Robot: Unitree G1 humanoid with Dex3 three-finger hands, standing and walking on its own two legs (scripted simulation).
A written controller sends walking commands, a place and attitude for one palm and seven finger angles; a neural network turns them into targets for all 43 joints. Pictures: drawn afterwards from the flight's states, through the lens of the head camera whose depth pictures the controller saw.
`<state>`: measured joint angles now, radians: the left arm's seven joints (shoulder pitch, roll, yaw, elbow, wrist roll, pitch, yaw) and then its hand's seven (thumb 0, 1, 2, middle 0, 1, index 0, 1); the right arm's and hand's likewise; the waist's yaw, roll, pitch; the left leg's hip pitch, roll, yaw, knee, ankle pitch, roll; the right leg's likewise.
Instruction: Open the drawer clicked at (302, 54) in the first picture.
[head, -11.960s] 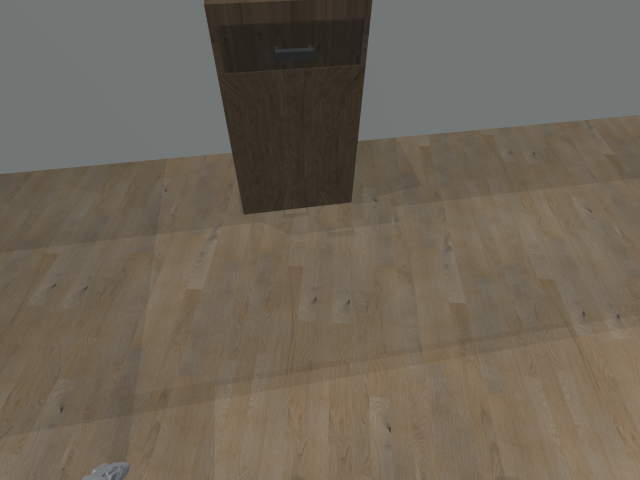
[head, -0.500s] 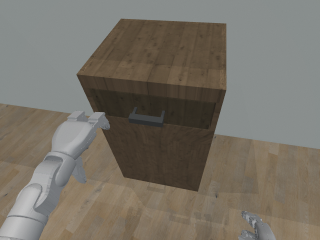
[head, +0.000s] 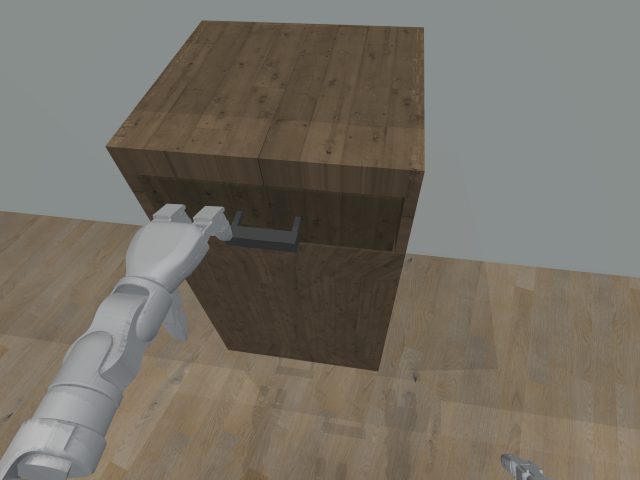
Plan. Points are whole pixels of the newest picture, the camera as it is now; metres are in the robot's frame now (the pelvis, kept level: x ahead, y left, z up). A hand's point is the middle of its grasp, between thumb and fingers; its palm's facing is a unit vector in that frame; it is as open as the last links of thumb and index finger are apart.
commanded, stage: move the hooked fingers above the handle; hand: left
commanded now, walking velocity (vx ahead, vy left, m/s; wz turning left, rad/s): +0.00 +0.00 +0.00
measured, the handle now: (264, 228) +0.51 +0.14 -0.05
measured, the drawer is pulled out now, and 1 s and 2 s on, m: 0.00 0.00 0.00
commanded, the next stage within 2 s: lower the fingers behind the handle in 1.58 s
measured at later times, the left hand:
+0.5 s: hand (228, 248) +0.41 +0.17 +0.03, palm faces -0.04 -0.05 -1.00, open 13.8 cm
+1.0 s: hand (258, 228) +0.46 +0.13 +0.01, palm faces -0.04 -0.04 -1.00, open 13.7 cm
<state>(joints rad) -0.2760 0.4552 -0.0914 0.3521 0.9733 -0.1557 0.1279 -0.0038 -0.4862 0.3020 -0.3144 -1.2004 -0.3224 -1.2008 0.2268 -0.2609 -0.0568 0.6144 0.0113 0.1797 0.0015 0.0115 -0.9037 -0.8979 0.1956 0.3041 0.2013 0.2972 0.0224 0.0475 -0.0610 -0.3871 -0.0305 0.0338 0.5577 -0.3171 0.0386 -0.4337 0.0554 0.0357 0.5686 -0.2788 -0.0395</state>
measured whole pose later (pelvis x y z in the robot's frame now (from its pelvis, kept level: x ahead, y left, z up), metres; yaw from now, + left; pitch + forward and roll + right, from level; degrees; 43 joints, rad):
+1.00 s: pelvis +0.00 +0.00 -0.01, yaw +0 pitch +16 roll +0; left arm -0.77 0.32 -0.16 0.99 1.09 -0.03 0.34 0.00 -0.48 0.30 -0.34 -1.23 -0.35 -1.21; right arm 0.33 -0.25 -0.07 0.69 -0.01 0.17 0.00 0.01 -0.90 -0.90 0.20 0.30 0.20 0.30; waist -0.10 0.04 -0.13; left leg -0.60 -0.02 0.04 0.68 -0.36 0.03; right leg -0.65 0.06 0.03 0.68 -0.31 -0.05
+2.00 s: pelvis -0.01 +0.00 -0.02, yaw +0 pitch +17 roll +0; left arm -0.83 0.30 -0.18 1.06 1.10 0.03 0.35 0.00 -0.49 0.30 -0.33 -1.22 -0.33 -1.23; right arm 0.30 -0.24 -0.05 0.65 0.00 0.15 0.00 0.01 -0.90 -0.90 0.20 0.30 0.20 0.30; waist -0.11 0.03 -0.13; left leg -0.66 -0.03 0.03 0.74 -0.37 0.04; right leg -0.70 0.06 0.02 0.74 -0.32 -0.04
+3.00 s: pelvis -0.03 +0.01 -0.07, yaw +1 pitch +25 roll -2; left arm -0.90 0.33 -0.15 1.13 1.13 0.01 0.49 0.00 -0.49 0.30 -0.33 -1.21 -0.33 -1.22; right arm 0.35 -0.23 -0.05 0.71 -0.04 0.13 0.00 0.01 -0.90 -0.90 0.20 0.30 0.20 0.30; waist -0.15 0.05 -0.18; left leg -1.02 -0.03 0.01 1.05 -0.47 0.06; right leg -1.03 0.05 -0.01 1.01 -0.41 -0.02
